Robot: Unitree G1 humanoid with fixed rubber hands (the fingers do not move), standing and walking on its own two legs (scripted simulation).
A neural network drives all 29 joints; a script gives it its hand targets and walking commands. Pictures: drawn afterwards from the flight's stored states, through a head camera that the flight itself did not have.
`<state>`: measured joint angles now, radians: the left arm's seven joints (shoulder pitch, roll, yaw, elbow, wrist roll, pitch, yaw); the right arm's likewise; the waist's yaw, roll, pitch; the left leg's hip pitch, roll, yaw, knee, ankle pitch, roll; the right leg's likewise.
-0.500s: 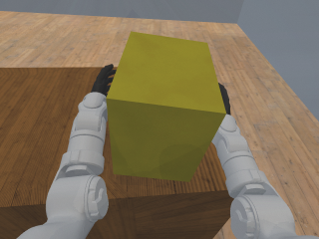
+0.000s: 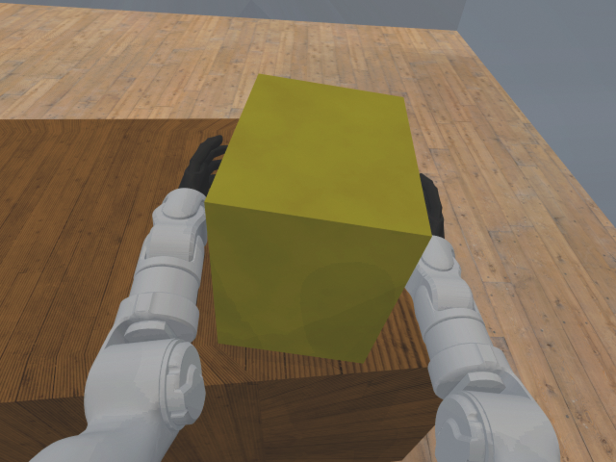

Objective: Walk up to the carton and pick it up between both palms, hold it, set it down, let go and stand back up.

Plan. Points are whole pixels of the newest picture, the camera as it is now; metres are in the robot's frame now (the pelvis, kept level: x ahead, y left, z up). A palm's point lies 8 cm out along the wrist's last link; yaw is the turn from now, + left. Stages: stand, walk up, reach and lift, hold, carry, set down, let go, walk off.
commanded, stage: set down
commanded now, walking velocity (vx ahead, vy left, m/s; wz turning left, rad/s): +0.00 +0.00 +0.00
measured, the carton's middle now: (311, 219) +0.43 -0.01 +0.09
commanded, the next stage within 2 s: none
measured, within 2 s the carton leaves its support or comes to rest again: rests again in 1.46 s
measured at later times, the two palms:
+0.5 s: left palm (200, 202) +0.44 +0.15 +0.12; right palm (417, 252) +0.37 -0.15 +0.08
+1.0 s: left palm (206, 214) +0.44 +0.14 +0.10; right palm (418, 263) +0.36 -0.16 +0.06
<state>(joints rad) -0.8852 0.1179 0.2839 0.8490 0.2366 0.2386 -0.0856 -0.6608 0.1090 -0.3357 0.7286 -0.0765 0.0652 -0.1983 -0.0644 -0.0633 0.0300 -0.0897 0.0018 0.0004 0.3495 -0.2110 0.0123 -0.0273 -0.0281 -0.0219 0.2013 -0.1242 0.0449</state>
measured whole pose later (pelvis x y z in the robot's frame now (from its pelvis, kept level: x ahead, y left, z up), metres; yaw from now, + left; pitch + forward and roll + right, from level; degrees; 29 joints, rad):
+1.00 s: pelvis +0.00 -0.01 +0.00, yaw +0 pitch +3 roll -2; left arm -0.90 0.11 0.37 1.05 0.30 0.03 -0.13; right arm -0.60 0.21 -0.53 0.79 -0.31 -0.14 -0.18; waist -0.06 -0.05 -0.01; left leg -0.20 0.01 -0.01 0.35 -0.20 0.01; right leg -0.13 -0.02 -0.03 0.20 -0.11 0.04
